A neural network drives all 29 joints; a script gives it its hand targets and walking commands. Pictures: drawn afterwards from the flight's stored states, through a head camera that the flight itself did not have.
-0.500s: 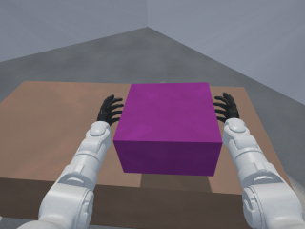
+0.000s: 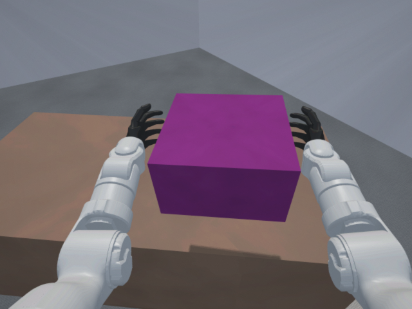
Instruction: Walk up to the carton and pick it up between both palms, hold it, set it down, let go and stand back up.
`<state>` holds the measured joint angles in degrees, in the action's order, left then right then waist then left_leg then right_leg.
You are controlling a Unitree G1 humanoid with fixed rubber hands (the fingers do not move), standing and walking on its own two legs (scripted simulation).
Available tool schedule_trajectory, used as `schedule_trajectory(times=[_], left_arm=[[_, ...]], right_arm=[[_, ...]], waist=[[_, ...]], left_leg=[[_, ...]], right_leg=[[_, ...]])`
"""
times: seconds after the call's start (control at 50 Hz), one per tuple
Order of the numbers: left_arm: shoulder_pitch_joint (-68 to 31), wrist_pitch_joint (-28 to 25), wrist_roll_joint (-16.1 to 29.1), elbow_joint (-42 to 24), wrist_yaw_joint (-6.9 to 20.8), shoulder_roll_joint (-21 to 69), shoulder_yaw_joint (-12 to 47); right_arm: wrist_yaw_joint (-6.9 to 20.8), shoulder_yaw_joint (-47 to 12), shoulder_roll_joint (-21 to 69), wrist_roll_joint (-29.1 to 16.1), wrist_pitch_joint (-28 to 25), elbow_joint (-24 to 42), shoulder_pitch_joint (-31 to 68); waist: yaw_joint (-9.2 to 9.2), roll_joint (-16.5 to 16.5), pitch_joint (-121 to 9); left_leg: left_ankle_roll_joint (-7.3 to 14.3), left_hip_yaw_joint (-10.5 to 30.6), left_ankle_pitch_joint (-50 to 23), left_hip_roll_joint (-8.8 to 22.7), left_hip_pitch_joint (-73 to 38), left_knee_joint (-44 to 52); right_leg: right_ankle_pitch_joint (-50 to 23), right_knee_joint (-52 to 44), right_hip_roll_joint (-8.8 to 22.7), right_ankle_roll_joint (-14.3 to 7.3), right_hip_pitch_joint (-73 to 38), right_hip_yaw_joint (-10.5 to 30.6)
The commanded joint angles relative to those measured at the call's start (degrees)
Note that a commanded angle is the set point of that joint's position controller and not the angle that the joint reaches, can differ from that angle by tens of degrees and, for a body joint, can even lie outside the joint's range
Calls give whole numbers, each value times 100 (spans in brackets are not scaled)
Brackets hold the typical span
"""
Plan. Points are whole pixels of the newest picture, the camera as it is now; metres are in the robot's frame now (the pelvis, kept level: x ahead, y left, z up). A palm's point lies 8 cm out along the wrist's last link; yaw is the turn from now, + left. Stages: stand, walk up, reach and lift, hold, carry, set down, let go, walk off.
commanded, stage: reach and lift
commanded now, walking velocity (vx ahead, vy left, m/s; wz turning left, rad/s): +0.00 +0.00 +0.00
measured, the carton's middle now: (225, 151) +0.44 -0.02 +0.11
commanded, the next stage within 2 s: hold in 0.82 s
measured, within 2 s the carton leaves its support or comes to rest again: neither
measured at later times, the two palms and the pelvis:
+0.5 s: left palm (132, 138) +0.39 +0.17 +0.18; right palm (311, 137) +0.39 -0.19 +0.19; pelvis +0.01 +0.00 +0.00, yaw +0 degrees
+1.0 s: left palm (127, 133) +0.38 +0.17 +0.20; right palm (315, 134) +0.38 -0.18 +0.20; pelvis +0.00 +0.00 +0.00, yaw +0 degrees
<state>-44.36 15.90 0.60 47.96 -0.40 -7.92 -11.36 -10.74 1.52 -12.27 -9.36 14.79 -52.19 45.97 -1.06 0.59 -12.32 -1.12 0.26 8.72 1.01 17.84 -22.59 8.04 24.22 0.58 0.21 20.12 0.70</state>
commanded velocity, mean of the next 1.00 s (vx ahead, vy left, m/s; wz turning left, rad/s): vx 0.00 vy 0.00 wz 0.00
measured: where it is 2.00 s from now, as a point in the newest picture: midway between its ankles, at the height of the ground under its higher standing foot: outside the picture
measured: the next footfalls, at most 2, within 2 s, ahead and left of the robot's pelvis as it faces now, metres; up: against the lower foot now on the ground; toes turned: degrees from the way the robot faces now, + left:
none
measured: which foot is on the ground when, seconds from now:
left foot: down 0.00-1.00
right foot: down 0.00-1.00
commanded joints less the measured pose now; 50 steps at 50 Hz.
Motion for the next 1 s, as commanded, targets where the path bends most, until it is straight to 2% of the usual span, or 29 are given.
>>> schedule_trajectory(times=[0.0, 0.06, 0.1, 0.12, 0.16, 0.18, 0.2, 0.24, 0.3, 0.32, 0.38, 0.42, 0.46, 0.48, 0.5, 0.52, 0.54, 0.58, 0.62, 0.68, 0.7, 0.72, 0.74, 0.78, 0.8, 0.84, 0.88, 0.9, 0.98], left_arm=[[-3966, -149, -140, -1759, 791, 3738, 846], [-3471, -32, -81, -2286, 754, 3985, 1054], [-3898, -53, -81, -2675, 721, 3953, 1175], [-3711, -24, -23, -2485, 756, 3969, 1191], [-3967, 5, -42, -2695, 711, 3992, 1284], [-3673, 105, -39, -2661, 689, 4046, 1374], [-3965, 79, -86, -2621, 739, 3872, 1165], [-3714, 177, -170, -2266, 802, 3913, 1134], [-3927, 241, -69, -3036, 820, 3961, 1191], [-3877, 230, 21, -2689, 802, 3943, 1329], [-3658, 268, 136, -3096, 689, 4068, 1554], [-3819, 314, 88, -3260, 695, 3962, 1546], [-3563, 471, -129, -2766, 748, 3951, 1337], [-3403, 562, -150, -2960, 793, 3926, 1178], [-3611, 636, -178, -2803, 819, 3890, 1218], [-3526, 613, -173, -2899, 845, 3972, 1200], [-3655, 615, 23, -3190, 834, 4039, 1486], [-3729, 617, -34, -3146, 813, 4061, 1488], [-3571, 661, 107, -3492, 758, 4219, 1607], [-3748, 836, -94, -2867, 838, 3933, 1362], [-3700, 870, -204, -3254, 859, 3932, 1216], [-3430, 938, -159, -3022, 835, 4083, 1240], [-3741, 860, 45, -3401, 791, 4212, 1567], [-3855, 978, -216, -3155, 852, 3903, 1161], [-3739, 1025, -245, -2981, 883, 3928, 1057], [-4028, 1000, -245, -3038, 883, 3885, 1050], [-3794, 1038, -127, -3354, 850, 4117, 1359], [-3692, 1075, -118, -3120, 877, 3982, 1306], [-3792, 1101, -148, -3407, 851, 4044, 1382]], right_arm=[[1312, -1193, 4525, -321, -447, 2419, 4477], [1205, -1677, 4617, -684, -458, 3074, 4219], [1207, -1729, 4624, -736, -392, 2963, 4329], [1174, -1718, 4647, -644, -374, 2982, 4203], [1226, -1718, 4586, -741, -361, 3101, 4458], [1207, -1654, 4488, -669, -317, 3011, 4210], [1198, -1618, 4655, -691, -280, 2923, 4404], [1165, -1350, 4429, -499, -226, 2709, 4346], [1159, -1616, 4614, -783, -257, 3123, 4374], [1187, -1575, 4508, -777, -220, 3054, 4519], [1159, -1866, 4576, -960, -248, 3568, 4366], [1126, -1770, 4568, -878, -123, 3297, 4157], [1163, -1473, 4277, -745, -40, 2811, 4065], [1193, -1655, 4405, -836, -95, 3272, 4191], [1181, -1393, 4165, -760, -9, 2937, 4218], [1197, -1540, 4272, -803, -36, 3214, 4380], [1146, -1690, 4349, -927, -69, 3481, 4539], [1192, -1475, 4232, -831, -10, 3091, 4416], [1194, -1820, 4442, -984, -49, 3894, 4439], [1196, -1435, 4255, -781, 177, 2967, 4258], [1243, -1539, 4344, -871, 139, 3247, 4399], [1247, -1614, 4282, -917, 94, 3518, 4593], [1247, -1640, 4308, -936, 63, 3655, 4803], [1266, -1419, 4258, -888, 179, 3260, 4608], [1272, -1563, 4329, -939, 170, 3427, 4908], [1266, -1425, 4300, -806, 229, 3115, 4839], [1261, -1507, 4254, -925, 178, 3514, 4695], [1241, -1426, 4139, -874, 257, 3341, 4550], [1254, -1583, 4177, -997, 235, 3566, 4725]], waist=[[188, 187, -1832], [158, -50, -2364], [244, 24, -2210], [150, 174, -2066], [283, -5, -2273], [78, -46, -2071], [229, 261, -2016], [63, 132, -1772], [185, 68, -2237], [151, 32, -2085], [170, -44, -2695], [37, 40, -2262], [8, -52, -1640], [210, 118, -2094], [73, -23, -1603], [143, 103, -1865], [65, -133, -2214], [11, -169, -1976], [111, 55, -2403], [-13, 39, -1331], [174, -56, -1853], [217, 129, -1875], [112, 9, -2051], [110, 4, -1598], [307, 105, -1732], [168, 202, -1690], [134, -1, -2094], [74, -29, -1645], [142, 10, -1849]], left_leg=[[219, -42, -341, -491, -524, 708], [85, -5, -1383, -532, -966, 474], [129, 10, -1158, -499, -914, 498], [146, 44, -1103, -500, -876, 484], [99, 35, -1135, -479, -903, 489], [33, 86, -1216, -473, -1000, 458], [110, 72, -876, -476, -824, 507], [114, -4, -573, -478, -716, 596], [91, 10, -1170, -479, -871, 488], [51, 102, -1004, -458, -822, 508], [11, 92, -1637, -495, -1131, 323], [6, 86, -1341, -545, -1098, 402], [16, 46, -696, -479, -936, 600], [56, 44, -1027, -445, -990, 578], [24, 35, -850, -469, -858, 585], [65, 97, -905, -427, -923, 571], [-14, 69, -1308, -463, -1016, 472], [-31, 125, -1049, -422, -1037, 490], [-6, 150, -1602, -430, -1232, 411], [61, 91, -461, -430, -702, 671], [58, 86, -775, -414, -844, 624], [46, 105, -918, -437, -867, 604], [36, 123, -890, -411, -878, 572], [74, 45, -509, -436, -715, 628], [133, 28, -648, -434, -670, 655], [153, 22, -203, -448, -575, 721], [77, 98, -947, -410, -849, 557], [57, 81, -741, -418, -750, 631], [96, 75, -870, -386, -896, 593]], right_leg=[[-371, -774, -275, 50, -2510, -115], [-1385, -711, -335, 64, -2938, -112], [-1144, -688, -351, 101, -2815, -117], [-1041, -729, -374, 128, -2695, -145], [-990, -730, -387, 82, -2609, -131], [-1017, -765, -365, 71, -2635, -170], [-802, -756, -345, 130, -2623, -135], [-603, -831, -295, 73, -2669, -75], [-1081, -704, -405, 82, -2862, -133], [-903, -747, -371, 65, -2679, -110], [-1560, -648, -385, 73, -2744, -127], [-1262, -712, -362, 137, -2706, -120], [-646, -849, -331, 36, -2492, -95], [-935, -764, -369, 36, -2753, -128], [-758, -860, -364, 61, -2456, -145], [-795, -779, -364, 33, -2733, -134], [-1226, -763, -343, 13, -2819, -110], [-931, -809, -359, -12, -2644, -114], [-1380, -699, -432, 28, -2756, -191], [-402, -888, -340, 58, -2430, -104], [-709, -782, -352, 36, -2745, -157], [-774, -812, -393, 24, -2690, -124], [-690, -788, -338, 7, -2697, -153], [-412, -836, -332, 11, -2622, -129], [-561, -866, -334, 38, -2678, -55], [-149, -816, -327, 63, -2688, -113], [-840, -759, -354, 38, -2880, -114], [-593, -833, -347, 5, -2649, -101], [-750, -813, -344, 1, -2756, -91]])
